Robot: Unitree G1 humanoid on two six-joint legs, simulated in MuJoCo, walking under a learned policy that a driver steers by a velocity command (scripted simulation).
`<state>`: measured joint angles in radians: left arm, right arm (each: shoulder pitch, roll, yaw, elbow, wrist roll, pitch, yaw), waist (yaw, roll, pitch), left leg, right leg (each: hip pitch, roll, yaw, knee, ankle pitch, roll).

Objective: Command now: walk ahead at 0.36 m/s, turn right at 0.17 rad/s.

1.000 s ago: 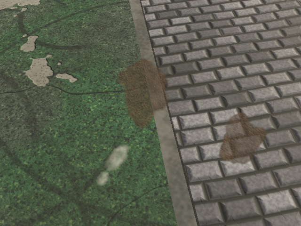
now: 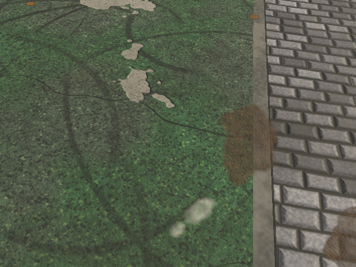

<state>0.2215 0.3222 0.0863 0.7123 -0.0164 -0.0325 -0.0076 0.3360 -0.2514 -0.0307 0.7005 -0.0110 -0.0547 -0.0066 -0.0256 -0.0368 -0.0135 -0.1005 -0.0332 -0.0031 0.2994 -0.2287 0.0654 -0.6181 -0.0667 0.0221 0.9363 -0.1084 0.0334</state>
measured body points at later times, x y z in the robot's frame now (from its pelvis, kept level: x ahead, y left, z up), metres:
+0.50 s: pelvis +0.22 -0.08 -0.01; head +0.27 -0.10 +0.43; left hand +0.44 +0.14 -0.11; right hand +0.27 -0.39 -0.12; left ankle +0.24 +0.08 -0.66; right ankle +0.25 -0.17 -0.75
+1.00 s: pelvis +0.34 -0.07 -0.02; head +0.37 -0.07 +0.43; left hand +0.56 +0.14 -0.14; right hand +0.41 -0.36 -0.11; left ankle +0.43 +0.01 -0.75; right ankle +0.26 -0.18 -0.75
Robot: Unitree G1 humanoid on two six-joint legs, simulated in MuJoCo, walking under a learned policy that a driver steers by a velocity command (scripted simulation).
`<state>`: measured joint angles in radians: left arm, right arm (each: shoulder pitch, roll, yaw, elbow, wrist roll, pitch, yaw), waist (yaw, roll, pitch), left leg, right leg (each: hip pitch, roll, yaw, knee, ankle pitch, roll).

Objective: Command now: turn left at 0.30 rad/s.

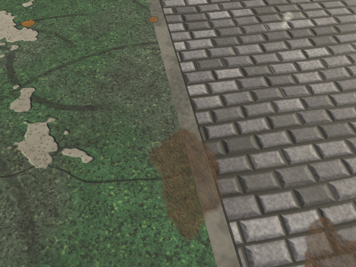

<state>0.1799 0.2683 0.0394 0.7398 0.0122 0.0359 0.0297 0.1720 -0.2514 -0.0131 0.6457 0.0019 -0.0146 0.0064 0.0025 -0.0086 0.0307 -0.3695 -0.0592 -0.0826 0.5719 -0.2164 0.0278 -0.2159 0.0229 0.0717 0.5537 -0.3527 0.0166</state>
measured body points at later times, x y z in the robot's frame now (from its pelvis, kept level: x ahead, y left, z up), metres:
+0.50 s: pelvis -0.01 +0.03 -0.01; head +0.04 +0.06 +0.44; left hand +0.04 +0.34 -0.12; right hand +0.25 -0.19 -0.08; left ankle +0.00 +0.13 -0.73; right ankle -0.05 -0.13 -0.68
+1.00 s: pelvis +0.10 +0.01 +0.00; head +0.11 -0.01 +0.45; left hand +0.16 +0.32 -0.08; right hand +0.27 -0.24 -0.11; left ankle -0.01 +0.13 -0.72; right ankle +0.15 -0.08 -0.73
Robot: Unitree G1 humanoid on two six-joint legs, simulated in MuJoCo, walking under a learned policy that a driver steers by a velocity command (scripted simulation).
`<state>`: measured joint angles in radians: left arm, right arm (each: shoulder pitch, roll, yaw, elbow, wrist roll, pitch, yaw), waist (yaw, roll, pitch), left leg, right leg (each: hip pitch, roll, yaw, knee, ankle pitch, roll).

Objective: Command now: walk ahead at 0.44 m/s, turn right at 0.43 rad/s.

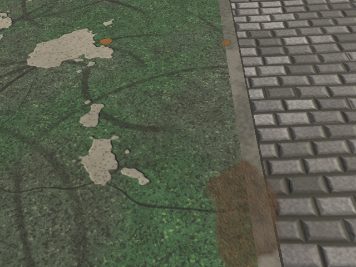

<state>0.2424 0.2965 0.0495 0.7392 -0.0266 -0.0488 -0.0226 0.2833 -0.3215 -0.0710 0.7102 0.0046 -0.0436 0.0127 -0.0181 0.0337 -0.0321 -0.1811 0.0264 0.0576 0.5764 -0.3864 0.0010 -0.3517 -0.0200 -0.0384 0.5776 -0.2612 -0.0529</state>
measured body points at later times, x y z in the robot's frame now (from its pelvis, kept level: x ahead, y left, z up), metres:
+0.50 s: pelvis +0.26 -0.01 -0.01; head +0.30 -0.03 +0.44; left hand +0.33 +0.27 -0.13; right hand +0.44 -0.30 -0.08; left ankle +0.38 +0.06 -0.73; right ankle +0.04 -0.10 -0.68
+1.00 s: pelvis +0.51 -0.12 +0.00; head +0.53 -0.13 +0.45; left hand +0.76 +0.09 -0.06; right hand +0.48 -0.40 -0.13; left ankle +0.41 +0.04 -0.67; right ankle +0.56 -0.24 -0.73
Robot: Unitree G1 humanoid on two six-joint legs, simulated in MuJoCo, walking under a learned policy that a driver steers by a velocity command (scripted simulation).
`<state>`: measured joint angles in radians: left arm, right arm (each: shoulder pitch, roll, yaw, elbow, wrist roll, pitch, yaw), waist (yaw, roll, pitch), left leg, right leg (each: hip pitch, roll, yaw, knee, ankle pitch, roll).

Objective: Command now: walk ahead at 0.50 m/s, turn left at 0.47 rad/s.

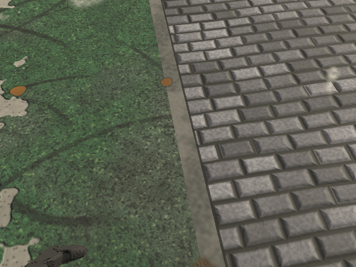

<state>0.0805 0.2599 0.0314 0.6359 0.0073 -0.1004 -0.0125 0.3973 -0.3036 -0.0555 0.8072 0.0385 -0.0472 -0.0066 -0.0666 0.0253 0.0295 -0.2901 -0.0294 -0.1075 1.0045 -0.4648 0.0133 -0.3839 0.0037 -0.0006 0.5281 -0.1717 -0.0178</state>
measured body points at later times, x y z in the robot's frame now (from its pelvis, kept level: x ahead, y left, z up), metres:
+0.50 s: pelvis +0.24 +0.07 -0.01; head +0.28 +0.10 +0.43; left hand +0.21 +0.37 -0.14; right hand +0.52 -0.11 -0.09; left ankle +0.30 +0.17 -0.73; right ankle +0.12 -0.12 -0.65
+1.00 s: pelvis +0.53 +0.12 -0.02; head +0.57 +0.12 +0.43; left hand +0.68 +0.39 -0.11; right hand +0.62 -0.16 -0.14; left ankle +0.31 +0.18 -0.70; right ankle +0.66 +0.06 -0.73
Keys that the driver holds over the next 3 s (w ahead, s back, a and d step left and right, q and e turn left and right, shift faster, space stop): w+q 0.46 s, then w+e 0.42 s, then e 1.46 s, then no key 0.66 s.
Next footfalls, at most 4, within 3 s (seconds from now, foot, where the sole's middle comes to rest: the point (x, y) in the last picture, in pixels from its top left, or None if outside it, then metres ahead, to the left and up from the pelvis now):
0.42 left None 0.34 0.18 -0.77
0.98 right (164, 210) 0.70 0.06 -0.77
1.44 left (111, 199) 0.77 0.28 -0.77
1.84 right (173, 220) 0.66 0.03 -0.77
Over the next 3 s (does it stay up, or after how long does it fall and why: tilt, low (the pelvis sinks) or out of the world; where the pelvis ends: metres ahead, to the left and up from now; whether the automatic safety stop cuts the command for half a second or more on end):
stays up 0.64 0.13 0.01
